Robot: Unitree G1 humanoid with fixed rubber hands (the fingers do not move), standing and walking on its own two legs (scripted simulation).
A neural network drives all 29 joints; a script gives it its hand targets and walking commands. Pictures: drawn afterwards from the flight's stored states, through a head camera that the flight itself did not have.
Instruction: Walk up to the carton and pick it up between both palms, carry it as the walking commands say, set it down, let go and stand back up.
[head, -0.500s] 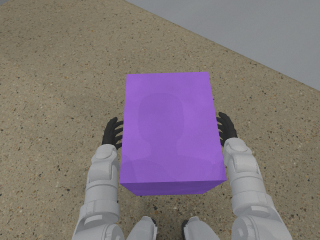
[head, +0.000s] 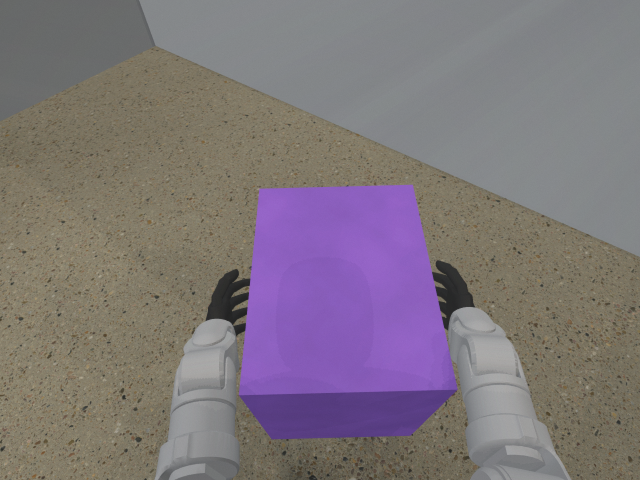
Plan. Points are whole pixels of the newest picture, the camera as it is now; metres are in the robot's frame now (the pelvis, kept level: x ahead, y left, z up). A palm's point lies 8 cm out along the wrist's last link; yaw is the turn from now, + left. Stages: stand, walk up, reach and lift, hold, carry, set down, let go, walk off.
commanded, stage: reach and lift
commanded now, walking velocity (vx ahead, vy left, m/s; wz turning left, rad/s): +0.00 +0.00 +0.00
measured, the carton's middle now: (338, 318) +0.35 +0.01 -0.07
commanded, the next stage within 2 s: hold in 1.52 s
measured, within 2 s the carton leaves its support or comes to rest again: neither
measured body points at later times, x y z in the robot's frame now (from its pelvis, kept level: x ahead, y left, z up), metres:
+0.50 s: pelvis +0.00 +0.00 +0.01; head -0.03 +0.00 +0.46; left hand +0.30 +0.16 +0.04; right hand +0.31 -0.16 +0.04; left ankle +0.02 +0.12 -0.74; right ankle +0.01 -0.11 -0.74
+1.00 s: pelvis +0.00 +0.00 +0.01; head -0.04 +0.00 +0.46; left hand +0.30 +0.16 +0.05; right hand +0.30 -0.17 +0.05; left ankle +0.02 +0.12 -0.74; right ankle +0.01 -0.11 -0.74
